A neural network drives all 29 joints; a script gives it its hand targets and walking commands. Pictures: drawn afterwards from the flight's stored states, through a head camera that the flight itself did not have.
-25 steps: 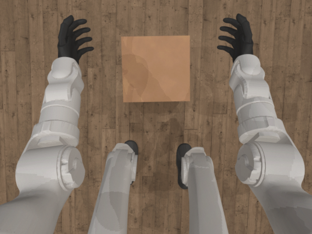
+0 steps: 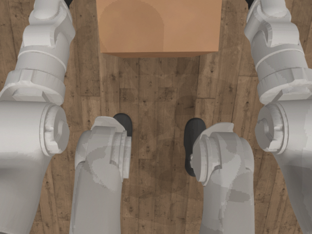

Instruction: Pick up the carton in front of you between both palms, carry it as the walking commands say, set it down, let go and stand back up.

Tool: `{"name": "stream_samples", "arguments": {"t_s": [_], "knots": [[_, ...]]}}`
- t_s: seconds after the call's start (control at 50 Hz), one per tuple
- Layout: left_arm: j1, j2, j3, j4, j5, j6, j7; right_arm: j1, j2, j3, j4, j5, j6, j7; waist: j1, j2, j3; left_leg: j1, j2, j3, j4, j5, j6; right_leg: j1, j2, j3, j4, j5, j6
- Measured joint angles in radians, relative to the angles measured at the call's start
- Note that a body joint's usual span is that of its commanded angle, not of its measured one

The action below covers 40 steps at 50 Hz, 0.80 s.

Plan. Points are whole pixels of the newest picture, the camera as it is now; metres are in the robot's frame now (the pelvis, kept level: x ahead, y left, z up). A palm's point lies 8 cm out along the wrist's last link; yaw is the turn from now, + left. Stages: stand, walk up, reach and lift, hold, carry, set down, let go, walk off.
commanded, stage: reach and lift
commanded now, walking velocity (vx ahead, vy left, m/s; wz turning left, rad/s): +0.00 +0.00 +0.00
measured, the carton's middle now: (157, 9) +0.54 +0.02 -0.26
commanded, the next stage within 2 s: none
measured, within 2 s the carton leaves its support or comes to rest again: leaves its support in 0.92 s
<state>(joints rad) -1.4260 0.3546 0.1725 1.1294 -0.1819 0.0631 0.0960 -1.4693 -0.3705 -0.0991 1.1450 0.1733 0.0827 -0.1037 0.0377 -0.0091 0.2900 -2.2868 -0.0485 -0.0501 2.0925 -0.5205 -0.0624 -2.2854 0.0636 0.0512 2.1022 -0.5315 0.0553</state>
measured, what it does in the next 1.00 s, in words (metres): stands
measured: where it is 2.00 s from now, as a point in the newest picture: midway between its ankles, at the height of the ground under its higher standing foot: (157, 154)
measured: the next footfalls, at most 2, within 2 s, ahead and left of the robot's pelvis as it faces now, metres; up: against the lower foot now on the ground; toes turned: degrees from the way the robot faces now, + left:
none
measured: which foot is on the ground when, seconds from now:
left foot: down 0.00-1.00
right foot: down 0.00-1.00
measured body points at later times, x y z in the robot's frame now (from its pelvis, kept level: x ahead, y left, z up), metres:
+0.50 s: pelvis +0.01 +0.00 -0.02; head +0.38 +0.01 +0.23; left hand +0.55 +0.20 -0.20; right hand +0.56 -0.15 -0.20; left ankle +0.12 +0.13 -0.35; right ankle +0.12 -0.13 -0.35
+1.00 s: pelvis +0.01 +0.00 -0.02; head +0.36 +0.01 +0.26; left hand +0.55 +0.18 -0.17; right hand +0.57 -0.12 -0.17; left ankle +0.12 +0.13 -0.35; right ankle +0.12 -0.13 -0.35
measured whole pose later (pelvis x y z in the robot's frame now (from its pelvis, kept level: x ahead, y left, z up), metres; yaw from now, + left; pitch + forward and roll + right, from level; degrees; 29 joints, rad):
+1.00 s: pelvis +0.01 +0.00 -0.02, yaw +0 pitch +39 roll +1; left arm -1.30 0.23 0.21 0.90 -0.12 0.21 0.16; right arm -1.33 -0.21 -0.18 0.93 0.10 0.20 -0.16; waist 0.03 -0.02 0.24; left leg -2.29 -0.06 -0.05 2.20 -0.58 -0.07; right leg -2.29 0.09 0.06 2.21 -0.59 0.07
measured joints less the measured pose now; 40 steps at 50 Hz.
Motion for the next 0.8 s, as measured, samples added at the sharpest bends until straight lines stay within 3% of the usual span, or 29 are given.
{"name": "stream_samples", "arguments": {"t_s": [0.24, 0.56, 0.7, 0.8], "knots": [[0.012, 0.006, -0.056, 0.0, -0.046, -0.05, 0.011, 0.036, 0.008, 0.061, -0.031, 0.053, -0.048, -0.019, 0.0, 0.005, 0.065, 0.009, 0.021, 0.011, 0.104, -0.06, 0.018, 0.014, -0.011, -0.005, 0.099, -0.06, 0.001], [-0.022, -0.03, -0.096, 0.029, -0.053, -0.044, 0.01, -0.002, 0.051, 0.064, 0.01, 0.04, -0.049, -0.016, -0.001, 0.002, 0.054, 0.005, 0.02, 0.012, 0.07, -0.025, 0.019, 0.011, -0.012, -0.005, 0.066, -0.027, -0.001], [-0.072, -0.059, -0.037, 0.056, 0.008, -0.027, 0.045, -0.055, 0.082, 0.013, 0.047, -0.018, -0.037, -0.051, 0.0, -0.002, 0.077, 0.019, 0.019, 0.009, 0.068, -0.023, 0.015, 0.021, -0.003, -0.004, 0.064, -0.021, -0.001], [-0.047, -0.074, 0.037, 0.002, 0.081, 0.039, 0.015, -0.035, 0.108, -0.079, 0.006, -0.101, 0.021, -0.025, -0.001, -0.011, 0.068, 0.02, 0.016, 0.009, 0.093, -0.038, 0.01, 0.018, 0.003, -0.002, 0.093, -0.036, -0.003]]}}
